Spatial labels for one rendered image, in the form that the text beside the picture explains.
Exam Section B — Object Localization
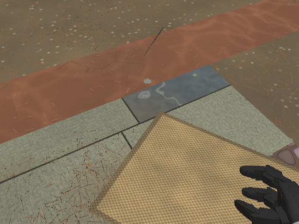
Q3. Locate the robot right hand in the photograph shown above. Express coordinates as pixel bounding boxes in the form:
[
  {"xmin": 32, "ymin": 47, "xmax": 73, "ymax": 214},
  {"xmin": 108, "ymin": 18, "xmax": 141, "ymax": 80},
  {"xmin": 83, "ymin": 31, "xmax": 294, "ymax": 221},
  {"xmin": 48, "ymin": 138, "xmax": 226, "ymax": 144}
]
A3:
[{"xmin": 234, "ymin": 164, "xmax": 299, "ymax": 224}]

